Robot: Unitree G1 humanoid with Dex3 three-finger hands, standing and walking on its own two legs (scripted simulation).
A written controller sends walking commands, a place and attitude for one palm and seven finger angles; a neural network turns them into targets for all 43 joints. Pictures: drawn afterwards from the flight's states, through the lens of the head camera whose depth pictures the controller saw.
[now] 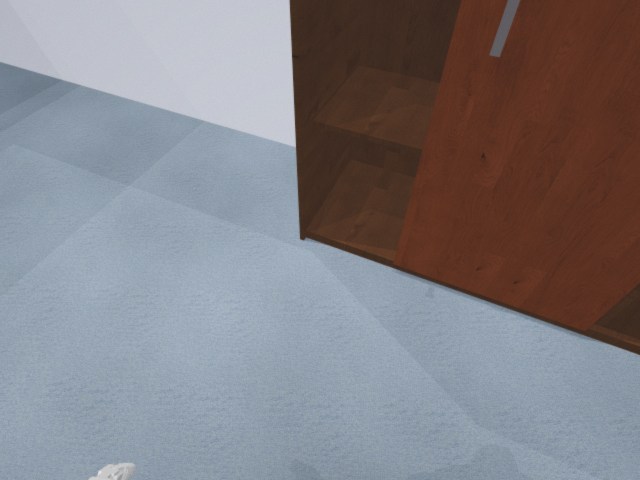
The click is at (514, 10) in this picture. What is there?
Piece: wardrobe's sliding door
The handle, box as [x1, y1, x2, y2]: [489, 0, 519, 56]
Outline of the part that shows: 519,0 508,0 489,54 490,55 499,56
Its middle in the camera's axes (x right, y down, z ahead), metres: +0.37 -0.44 +0.74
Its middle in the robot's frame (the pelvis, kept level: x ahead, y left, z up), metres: +0.90 -0.31 +0.21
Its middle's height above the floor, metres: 0.97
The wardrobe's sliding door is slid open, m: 0.38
